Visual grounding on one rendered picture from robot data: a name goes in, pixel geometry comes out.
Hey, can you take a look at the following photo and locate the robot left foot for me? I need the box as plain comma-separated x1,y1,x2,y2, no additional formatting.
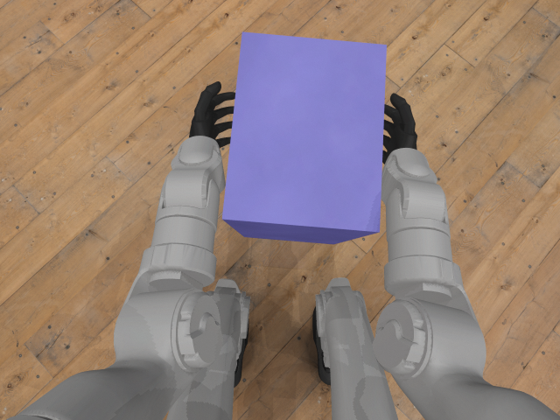
234,321,249,387

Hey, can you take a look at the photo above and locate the carton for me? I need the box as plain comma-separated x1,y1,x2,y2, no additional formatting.
222,32,387,244

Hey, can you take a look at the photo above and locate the robot left hand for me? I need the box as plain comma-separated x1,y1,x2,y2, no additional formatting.
189,81,235,148

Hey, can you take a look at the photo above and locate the robot right forearm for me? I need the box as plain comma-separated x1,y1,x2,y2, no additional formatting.
381,148,486,344

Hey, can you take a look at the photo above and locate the robot left upper arm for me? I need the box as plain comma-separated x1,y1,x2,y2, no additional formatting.
6,288,223,420

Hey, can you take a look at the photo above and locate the robot right upper arm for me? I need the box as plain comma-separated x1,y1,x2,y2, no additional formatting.
373,297,560,420

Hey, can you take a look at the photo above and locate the robot right hand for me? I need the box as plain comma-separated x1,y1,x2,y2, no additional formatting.
382,93,417,164

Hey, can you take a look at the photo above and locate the robot left forearm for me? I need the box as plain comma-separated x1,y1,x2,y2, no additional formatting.
114,136,226,347

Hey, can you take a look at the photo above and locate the right robot shin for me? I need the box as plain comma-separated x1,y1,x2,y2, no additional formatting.
320,277,367,368

